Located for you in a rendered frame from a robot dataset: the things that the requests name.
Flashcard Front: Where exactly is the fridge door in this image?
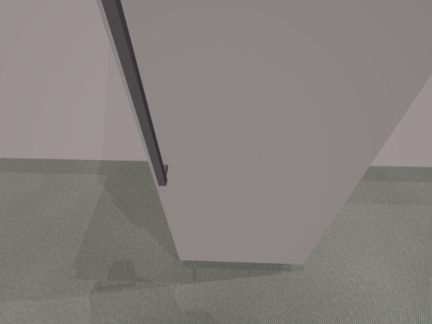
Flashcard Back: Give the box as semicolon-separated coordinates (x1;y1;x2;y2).
96;0;432;265

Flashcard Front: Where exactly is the handle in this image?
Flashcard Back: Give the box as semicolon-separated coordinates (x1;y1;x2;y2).
101;0;168;186

